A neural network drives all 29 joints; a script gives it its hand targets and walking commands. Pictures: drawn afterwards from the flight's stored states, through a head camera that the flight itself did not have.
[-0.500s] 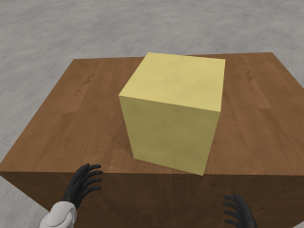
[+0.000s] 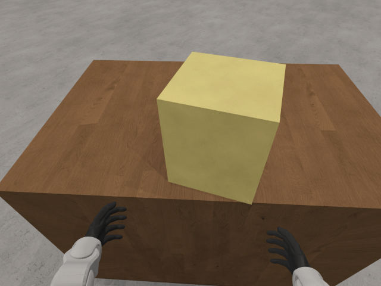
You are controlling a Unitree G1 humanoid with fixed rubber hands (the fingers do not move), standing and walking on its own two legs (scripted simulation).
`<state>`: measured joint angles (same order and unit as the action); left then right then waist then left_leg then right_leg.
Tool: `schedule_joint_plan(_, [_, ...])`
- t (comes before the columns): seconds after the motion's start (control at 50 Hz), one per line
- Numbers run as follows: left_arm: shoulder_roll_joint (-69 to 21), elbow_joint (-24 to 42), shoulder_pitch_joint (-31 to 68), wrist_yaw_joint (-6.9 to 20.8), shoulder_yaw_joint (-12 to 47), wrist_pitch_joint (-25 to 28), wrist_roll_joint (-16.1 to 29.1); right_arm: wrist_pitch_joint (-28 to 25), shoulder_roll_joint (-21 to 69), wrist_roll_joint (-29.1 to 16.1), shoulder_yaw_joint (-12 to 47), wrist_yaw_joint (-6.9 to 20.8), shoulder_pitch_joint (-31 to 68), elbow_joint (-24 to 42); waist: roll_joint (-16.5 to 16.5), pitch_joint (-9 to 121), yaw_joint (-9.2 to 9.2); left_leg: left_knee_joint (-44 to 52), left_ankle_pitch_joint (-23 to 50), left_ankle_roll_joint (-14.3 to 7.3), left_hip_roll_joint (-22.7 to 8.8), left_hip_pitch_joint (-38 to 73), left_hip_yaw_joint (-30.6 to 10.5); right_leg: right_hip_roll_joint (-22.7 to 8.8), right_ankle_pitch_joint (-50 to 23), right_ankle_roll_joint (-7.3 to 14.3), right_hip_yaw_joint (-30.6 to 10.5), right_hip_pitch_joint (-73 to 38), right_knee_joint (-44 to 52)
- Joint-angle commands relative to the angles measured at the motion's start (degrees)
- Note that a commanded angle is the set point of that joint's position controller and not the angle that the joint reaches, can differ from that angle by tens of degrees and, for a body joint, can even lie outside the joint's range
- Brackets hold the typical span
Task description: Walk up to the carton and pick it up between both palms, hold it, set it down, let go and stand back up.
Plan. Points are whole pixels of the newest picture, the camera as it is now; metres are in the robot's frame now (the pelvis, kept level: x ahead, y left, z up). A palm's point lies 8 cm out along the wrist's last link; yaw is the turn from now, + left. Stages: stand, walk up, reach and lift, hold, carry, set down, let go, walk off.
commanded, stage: stand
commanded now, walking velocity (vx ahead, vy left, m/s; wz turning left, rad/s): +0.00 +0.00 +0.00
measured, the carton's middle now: (221, 128) +0.45 -0.05 +0.11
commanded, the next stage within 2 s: none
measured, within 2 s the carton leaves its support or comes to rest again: neither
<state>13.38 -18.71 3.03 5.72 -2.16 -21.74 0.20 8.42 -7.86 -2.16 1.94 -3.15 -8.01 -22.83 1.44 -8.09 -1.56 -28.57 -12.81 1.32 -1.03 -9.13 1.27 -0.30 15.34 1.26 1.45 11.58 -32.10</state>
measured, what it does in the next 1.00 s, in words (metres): shifts its weight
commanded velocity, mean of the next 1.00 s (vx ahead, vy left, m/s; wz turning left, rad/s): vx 0.00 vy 0.00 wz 0.00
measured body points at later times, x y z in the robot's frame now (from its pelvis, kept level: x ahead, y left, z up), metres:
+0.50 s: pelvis +0.08 +0.03 +0.00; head +0.14 +0.05 +0.44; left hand +0.10 +0.34 -0.14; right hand +0.16 -0.26 -0.13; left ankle +0.06 +0.14 -0.73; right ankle +0.04 -0.10 -0.73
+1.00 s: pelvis +0.12 +0.04 +0.00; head +0.16 +0.06 +0.45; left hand +0.21 +0.33 -0.14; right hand +0.20 -0.25 -0.13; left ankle +0.06 +0.14 -0.73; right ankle +0.04 -0.10 -0.73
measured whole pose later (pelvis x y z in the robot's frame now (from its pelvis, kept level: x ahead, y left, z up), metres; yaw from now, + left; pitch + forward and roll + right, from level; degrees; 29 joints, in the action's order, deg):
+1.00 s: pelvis +0.12 +0.04 +0.00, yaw +2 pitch +1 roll +0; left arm 17.8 -57.7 -5.1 -0.6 -2.4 -0.2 -1.0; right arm -0.7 -18.1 1.6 -1.3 -0.3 -6.5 -61.6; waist 1.9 -4.3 0.6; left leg -27.1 -19.4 -2.3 2.7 -8.2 -0.6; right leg -2.5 20.8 -2.1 0.8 4.1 -24.5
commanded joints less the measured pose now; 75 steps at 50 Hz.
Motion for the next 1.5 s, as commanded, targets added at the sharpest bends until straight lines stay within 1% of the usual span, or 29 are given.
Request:
schedule_joint_plan(0.0, [15.63, -2.23, 1.21, -4.19, -7.12, 14.34, -2.78, -7.96, -18.28, 7.86, -8.39, 2.93, -11.17, -5.46, 0.34, 2.42, 4.71, 6.36, -25.41, -1.30, -2.14, -11.07, -5.24, -3.59, 24.78, -1.88, -6.75, 11.06, 8.65])
schedule_joint_plan(0.04, [15.06, -5.10, -2.98, -3.54, -6.95, 16.77, -3.40, -9.80, -22.17, 7.77, -8.84, 3.93, -7.63, -6.42, -13.15, 7.06, 3.32, 15.42, -35.80, -8.06, -9.74, -16.40, -17.32, 1.41, 17.01, -3.12, -3.08, 6.41, -10.49])
schedule_joint_plan(0.06, [13.49, -9.34, -8.58, -3.22, -6.95, 17.66, -3.19, -10.67, -21.67, 7.70, -8.16, 4.58, -4.34, -6.32, -12.31, 8.52, 1.26, 17.72, -33.64, -10.46, -12.74, -19.95, -21.34, 2.70, 7.50, -3.34, -3.26, 1.26, -18.68])
schedule_joint_plan(0.1, [13.62, -11.57, -8.17, -2.34, -5.82, 20.54, -2.52, -11.91, -21.27, 6.00, -7.55, 4.84, 2.65, -5.53, -7.97, 13.16, -1.23, 13.22, -30.50, -8.08, -10.56, -15.29, -18.29, -1.31, 6.80, -1.15, -3.69, 1.35, -8.98])
schedule_joint_plan(0.12, [15.31, -13.53, -9.59, -1.77, -5.35, 21.16, -2.76, -12.08, -22.77, 5.75, -7.55, 5.48, 4.02, -6.69, -13.94, 13.18, -1.96, 12.85, -33.65, -6.98, -8.84, -18.79, -17.31, -1.22, 8.66, -0.78, -3.75, -2.47, -1.92])
schedule_joint_plan(0.14, [15.91, -15.74, -14.67, -1.92, -5.19, 21.74, -2.16, -11.91, -22.16, 5.71, -7.27, 5.73, 3.05, -7.60, -13.59, 13.99, -3.67, 8.42, -30.83, -6.41, -7.68, -20.74, -16.23, -2.71, 11.22, 1.91, -7.04, -8.13, 3.01])
schedule_joint_plan(0.16, [20.16, -15.35, -12.03, -1.88, -6.35, 22.94, -2.87, -11.67, -18.58, 5.13, -6.67, 5.84, 2.76, -8.15, -4.12, 11.83, -2.56, 3.98, -26.81, -4.33, -4.04, -23.47, -11.17, -7.35, 17.66, 2.98, -14.71, -7.09, 7.82])
schedule_joint_plan(0.2, [21.09, -16.70, -7.29, -1.71, -6.29, 23.33, -2.69, -11.49, -20.96, 5.49, -7.59, 5.72, -2.94, -13.54, -0.82, 8.11, 1.39, -3.10, -19.37, -3.34, -0.71, -13.56, -6.12, -9.92, 36.10, 4.24, -20.24, 10.13, 14.48])
schedule_joint_plan(0.22, [20.41, -18.06, -6.25, -1.81, -5.99, 23.38, -3.20, -11.67, -21.79, 5.02, -7.49, 5.87, -7.19, -16.98, 3.37, 7.30, 3.36, -6.62, -11.46, -4.01, -0.04, -8.11, -5.41, -10.89, 33.70, 5.04, -21.37, 12.27, 17.68])
schedule_joint_plan(0.26, [18.33, -19.61, -5.47, -2.67, -5.22, 23.32, -1.76, -12.74, -22.80, 5.94, -7.63, 5.79, -6.11, -18.39, -5.31, 9.87, 4.17, 0.18, -8.51, -5.83, -3.84, -2.96, -9.64, -7.72, 16.71, 3.47, -12.34, 12.82, 9.32])
schedule_joint_plan(0.3, [18.85, -22.58, -9.27, -3.61, -6.05, 23.99, -1.74, -13.15, -25.22, 5.89, -7.66, 5.34, -2.44, -19.93, -8.42, 13.19, 1.23, 5.80, -12.27, -7.50, -7.16, -6.85, -15.24, -3.51, 5.51, 1.44, -6.69, 1.75, 4.59])
schedule_joint_plan(0.36, [18.39, -27.08, -13.12, -4.47, -4.99, 24.85, -1.26, -13.30, -23.04, 4.44, -6.25, 4.24, -4.12, -22.15, -0.58, 15.73, 0.89, -1.86, 16.68, -6.75, -6.28, -4.75, -10.73, -6.23, -15.18, 2.04, -8.34, -5.67, 4.54])
schedule_joint_plan(0.42, [18.81, -30.01, -13.86, -5.04, -4.66, 24.22, -1.21, -12.70, -24.57, 4.39, -5.82, 3.53, -5.90, -25.28, -5.29, 17.38, 2.64, -4.26, 31.10, -5.68, -5.91, 0.30, -8.17, -7.46, -30.40, 2.72, -7.72, -7.44, 3.56])
schedule_joint_plan(0.54, [19.37, -33.04, -14.06, -6.13, -3.80, 22.74, -1.44, -11.04, -25.56, 3.90, -6.14, 2.23, -5.77, -29.56, -2.25, 14.00, 1.63, -3.59, 43.99, -5.94, -6.78, 4.20, -9.47, -5.16, -25.14, 0.97, -3.23, -5.69, 3.10])
schedule_joint_plan(0.58, [18.83, -32.74, -13.56, -6.50, -3.86, 22.52, -0.51, -11.14, -24.42, 3.42, -4.87, 1.95, -2.98, -29.91, -2.34, 14.76, 1.40, -2.04, 36.84, -5.34, -5.07, 2.75, -8.46, -5.77, -28.62, 1.22, -4.51, -8.00, 5.21])
schedule_joint_plan(0.6, [18.93, -33.12, -10.82, -6.54, -3.60, 22.46, -1.09, -11.00, -24.91, 3.57, -4.85, 2.15, -1.44, -30.66, 1.99, 13.24, 1.92, -0.78, 35.54, -5.09, -4.84, 2.40, -7.74, -5.85, -27.50, 0.92, -3.46, -7.39, 4.24])
schedule_joint_plan(0.66, [17.39, -34.04, -11.26, -6.67, -3.16, 21.95, -0.90, -11.26, -27.90, 4.13, -6.02, 1.76, 1.39, -31.87, -4.63, 11.91, 0.97, -0.08, 41.99, -5.68, -5.92, 4.41, -9.39, -4.51, -22.98, 0.46, -3.26, -6.36, 4.90])
schedule_joint_plan(0.72, [16.52, -33.78, -10.33, -5.87, -3.00, 22.77, -1.18, -10.84, -25.73, 3.68, -5.77, 1.69, 3.08, -31.85, -3.45, 13.02, 0.97, 2.19, 42.54, -4.98, -5.63, 4.47, -8.93, -4.39, -20.10, 0.61, -1.54, -7.05, 3.52])
schedule_joint_plan(0.84, [15.71, -33.69, -7.83, -7.17, -2.75, 23.09, -1.50, -10.87, -24.14, 3.79, -5.88, 1.91, 3.30, -33.47, 0.73, 12.42, 0.74, 1.09, 38.64, -4.78, -2.92, 1.87, -6.47, -6.58, -35.66, 0.70, -2.49, -11.90, 7.08])
schedule_joint_plan(0.88, [16.43, -34.30, -7.99, -7.10, -2.78, 22.93, -0.93, -11.02, -23.25, 3.22, -6.06, 2.08, 1.09, -33.94, 3.07, 16.44, 2.01, 1.93, 37.99, -4.27, -3.81, 6.47, -7.00, -6.39, -31.06, 0.31, -1.82, -11.78, 7.05])
schedule_joint_plan(0.92, [16.88, -34.77, -8.31, -7.55, -3.15, 23.10, -0.99, -10.94, -24.64, 3.90, -6.32, 2.09, 3.15, -34.59, 0.46, 15.49, 1.69, 0.28, 43.06, -4.09, -4.03, 8.28, -5.73, -6.12, -36.16, 0.20, -2.42, -10.88, 5.61])
schedule_joint_plan(1.1, [12.51, -34.78, -8.46, -7.20, -2.35, 22.44, -0.92, -11.12, -23.65, 3.53, -7.43, 0.99, -2.98, -35.41, -5.29, 12.78, 3.42, 2.07, 47.95, -6.32, -8.20, 9.88, -9.13, -3.72, -15.26, 0.12, -2.05, -3.84, 3.03])
schedule_joint_plan(1.12, [12.47, -34.95, -8.26, -7.51, -2.91, 22.21, -1.08, -11.24, -23.47, 4.28, -7.16, 0.85, 0.31, -35.66, -7.26, 13.82, 2.06, 1.37, 46.67, -7.34, -9.19, 12.61, -9.65, -3.76, -13.08, -0.20, -3.12, -1.96, 4.13])
schedule_joint_plan(1.14, [16.13, -35.71, -10.00, -7.97, -3.47, 22.70, -1.69, -10.85, -23.28, 3.70, -7.47, 1.12, -0.08, -35.05, -2.13, 15.17, 1.77, 0.87, 41.39, -7.44, -9.55, 9.89, -10.69, -4.95, -19.89, -0.06, -3.32, -5.58, 5.67])
schedule_joint_plan(1.2, [17.49, -36.97, -10.72, -7.45, -3.43, 22.87, -1.40, -10.50, -22.08, 3.09, -7.41, 0.85, 1.23, -34.69, 1.11, 13.75, 1.93, 1.63, 28.39, -3.88, -3.98, 0.23, -5.10, -8.57, -31.50, 2.07, -5.03, -14.40, 7.97])
schedule_joint_plan(1.26, [18.61, -37.45, -9.53, -7.27, -3.60, 22.74, -1.49, -10.94, -22.81, 3.24, -6.72, 1.75, 0.26, -36.41, 0.34, 10.80, 1.36, 4.25, 20.05, -3.59, -3.40, 0.03, -7.08, -8.11, -24.20, 2.42, -5.44, -11.70, 9.13])
schedule_joint_plan(1.38, [16.63, -37.41, -6.60, -7.14, -2.87, 23.05, -0.42, -11.04, -22.21, 3.05, -6.42, 2.28, 1.87, -36.63, -4.71, 8.68, 1.73, 9.02, 21.27, -4.12, -5.29, 1.94, -8.34, -6.29, -14.00, 0.77, -4.43, -8.95, 11.73])
schedule_joint_plan(1.46, [16.56, -38.02, -6.99, -6.86, -2.58, 23.51, -1.07, -11.01, -22.58, 2.84, -6.72, 2.32, 3.09, -36.28, 2.21, 9.70, 1.11, 9.10, 22.10, -4.45, -5.42, 4.59, -8.26, -7.21, -17.68, 0.23, -3.62, -9.37, 13.35])
schedule_joint_plan(1.48, [14.42, -38.52, -8.18, -6.57, -1.40, 23.69, -0.60, -10.88, -23.85, 2.84, -6.63, 2.04, 1.69, -36.11, -1.32, 11.18, 1.37, 9.31, 22.97, -3.96, -5.43, 5.19, -8.15, -6.72, -16.94, -0.06, -4.75, -10.54, 13.97])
